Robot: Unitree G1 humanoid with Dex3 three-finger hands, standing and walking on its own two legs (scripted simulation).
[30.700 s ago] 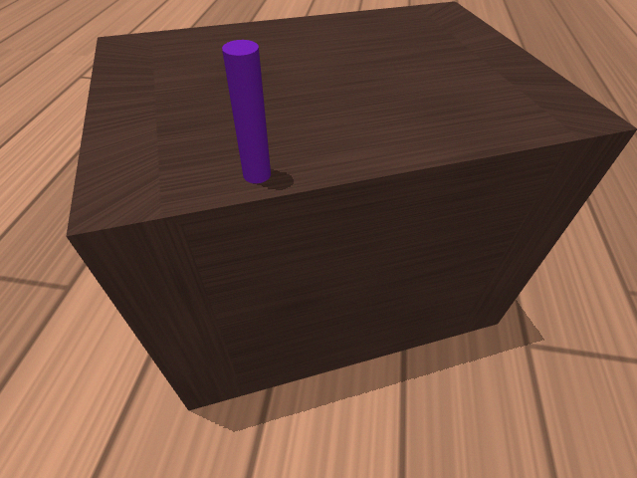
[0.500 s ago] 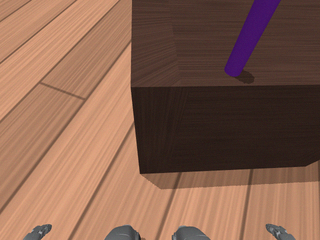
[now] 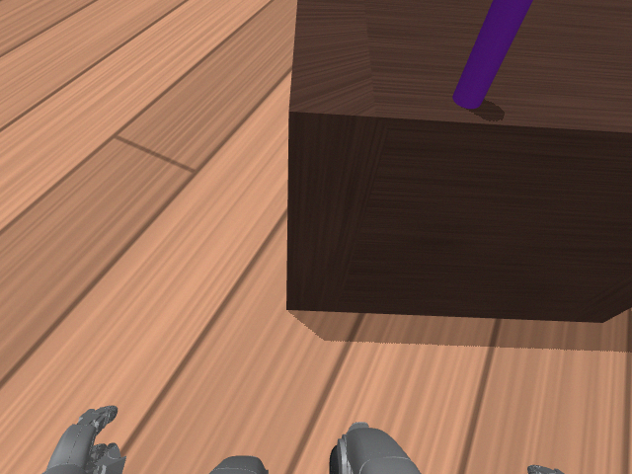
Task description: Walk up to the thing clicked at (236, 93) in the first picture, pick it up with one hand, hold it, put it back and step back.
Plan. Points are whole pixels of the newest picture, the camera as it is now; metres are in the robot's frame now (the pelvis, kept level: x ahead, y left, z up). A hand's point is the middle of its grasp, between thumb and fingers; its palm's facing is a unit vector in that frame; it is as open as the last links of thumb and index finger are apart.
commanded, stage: step back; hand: right
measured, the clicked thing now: (495, 36) +0.68 -0.23 +0.16
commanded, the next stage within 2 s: none
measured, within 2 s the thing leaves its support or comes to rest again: neither
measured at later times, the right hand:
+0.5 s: hand out of the picture -0.05 -0.33 -0.14, palm faces +0.00 +0.93 -0.37, open 7.3 cm
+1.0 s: hand out of the picture -0.19 -0.35 -0.13, palm faces -0.05 +0.91 -0.40, open 7.3 cm
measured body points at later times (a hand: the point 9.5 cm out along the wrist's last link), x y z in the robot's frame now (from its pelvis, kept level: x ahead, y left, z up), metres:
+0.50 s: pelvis -0.15 -0.06 +0.01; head -0.11 -0.08 +0.46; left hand -0.08 +0.26 -0.09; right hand -0.05 -0.38 -0.11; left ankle -0.13 +0.10 -0.64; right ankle -0.14 -0.17 -0.72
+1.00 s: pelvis -0.33 -0.08 +0.00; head -0.28 -0.08 +0.45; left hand -0.24 +0.24 -0.12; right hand -0.19 -0.40 -0.11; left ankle -0.23 +0.06 -0.72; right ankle -0.37 -0.21 -0.72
